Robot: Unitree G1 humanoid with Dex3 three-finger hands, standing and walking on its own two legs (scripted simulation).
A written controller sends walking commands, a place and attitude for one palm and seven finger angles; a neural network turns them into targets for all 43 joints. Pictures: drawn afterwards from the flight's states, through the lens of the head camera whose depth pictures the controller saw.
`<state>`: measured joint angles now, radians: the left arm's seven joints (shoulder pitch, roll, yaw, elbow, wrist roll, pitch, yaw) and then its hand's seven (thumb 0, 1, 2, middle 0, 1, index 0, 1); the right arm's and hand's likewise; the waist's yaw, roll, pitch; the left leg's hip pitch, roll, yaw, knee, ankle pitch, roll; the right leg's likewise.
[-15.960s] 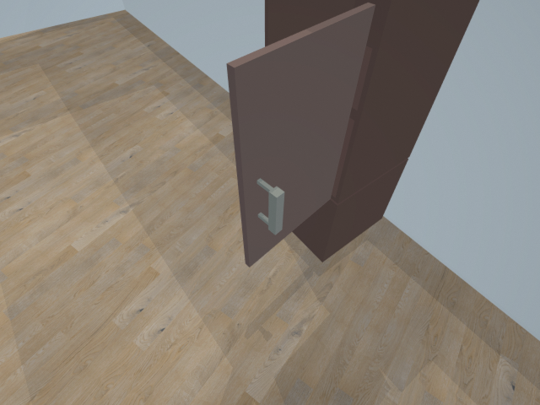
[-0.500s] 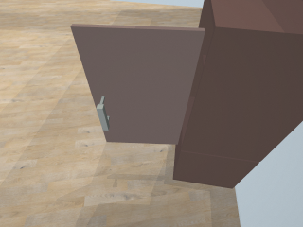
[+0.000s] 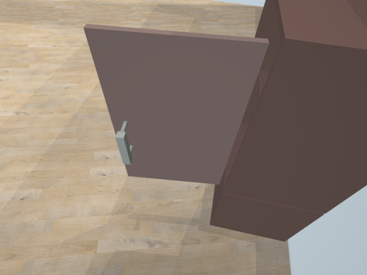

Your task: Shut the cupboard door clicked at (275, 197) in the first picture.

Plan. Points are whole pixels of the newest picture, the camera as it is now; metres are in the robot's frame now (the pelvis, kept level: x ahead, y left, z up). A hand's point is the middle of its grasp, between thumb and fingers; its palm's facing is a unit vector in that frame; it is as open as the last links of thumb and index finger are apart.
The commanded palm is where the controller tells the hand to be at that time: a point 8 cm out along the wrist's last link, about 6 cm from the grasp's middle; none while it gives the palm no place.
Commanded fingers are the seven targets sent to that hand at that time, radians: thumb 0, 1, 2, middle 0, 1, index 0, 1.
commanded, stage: come to a stop and stand still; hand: left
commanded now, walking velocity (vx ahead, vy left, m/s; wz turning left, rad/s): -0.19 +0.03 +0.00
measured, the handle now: (126, 143) +0.47 +0.22 -0.07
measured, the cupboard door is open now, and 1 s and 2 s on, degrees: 97 97 97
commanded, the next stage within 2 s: look again from close up in 0.92 s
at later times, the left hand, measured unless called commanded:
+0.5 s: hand out of the picture +0.09 +0.16 -0.15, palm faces +0.01 -0.97 -0.26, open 7.4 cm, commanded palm none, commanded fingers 0.00 0.90 0.90 -0.20 -0.30 -0.20 -0.30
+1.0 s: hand out of the picture +0.02 +0.18 -0.16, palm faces +0.02 -0.98 -0.20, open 7.3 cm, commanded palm none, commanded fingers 0.00 0.90 0.90 -0.20 -0.30 -0.20 -0.30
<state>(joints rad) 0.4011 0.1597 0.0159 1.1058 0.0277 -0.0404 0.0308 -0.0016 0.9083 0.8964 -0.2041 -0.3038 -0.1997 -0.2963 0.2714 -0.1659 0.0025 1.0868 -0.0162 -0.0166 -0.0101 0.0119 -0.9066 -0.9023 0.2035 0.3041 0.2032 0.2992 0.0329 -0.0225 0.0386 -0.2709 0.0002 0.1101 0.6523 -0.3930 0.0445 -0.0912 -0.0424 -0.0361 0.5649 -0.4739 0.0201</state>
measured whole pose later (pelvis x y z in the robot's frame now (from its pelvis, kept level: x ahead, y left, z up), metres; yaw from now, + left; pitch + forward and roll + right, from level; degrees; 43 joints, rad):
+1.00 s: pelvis +0.00 +0.00 +0.02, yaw +0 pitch +2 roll +1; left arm 0.26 0.17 0.03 1.04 0.01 0.02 0.02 0.00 0.92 0.90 -0.20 -0.30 -0.20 -0.30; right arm 0.35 -0.11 0.01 1.07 -0.03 -0.01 -0.04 0.01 -0.91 -0.90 0.21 0.30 0.21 0.30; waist -0.02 -0.03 0.03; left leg -0.20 -0.03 0.06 0.42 -0.25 0.03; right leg -0.21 -0.02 -0.05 0.54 -0.36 0.00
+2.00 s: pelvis -0.08 +0.00 -0.09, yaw +0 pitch +14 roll +0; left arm 0.42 0.15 0.04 0.17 -0.17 -0.53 -0.24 0.00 0.91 0.90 -0.42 -0.54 -0.41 -0.53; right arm 0.16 -0.24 -0.05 0.50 0.00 -0.23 0.04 0.02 -0.90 -0.90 0.21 0.30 0.21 0.30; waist 0.02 -0.06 -0.13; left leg -0.97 0.00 0.04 1.21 -0.48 0.03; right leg -0.91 -0.02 -0.06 1.23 -0.55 -0.03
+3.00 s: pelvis -0.07 +0.01 -0.10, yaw +0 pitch +19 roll -4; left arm 0.39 0.23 0.10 0.01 -0.26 -0.38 -0.29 0.01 0.90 0.90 -1.27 -1.47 -1.27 -1.46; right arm 0.20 -0.22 0.03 0.46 0.03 -0.15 -0.05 0.02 -0.90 -0.90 0.21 0.31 0.21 0.30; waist 0.02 0.04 -0.18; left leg -1.10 0.01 -0.01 1.32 -0.54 0.05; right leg -1.00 0.00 -0.10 1.26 -0.58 -0.01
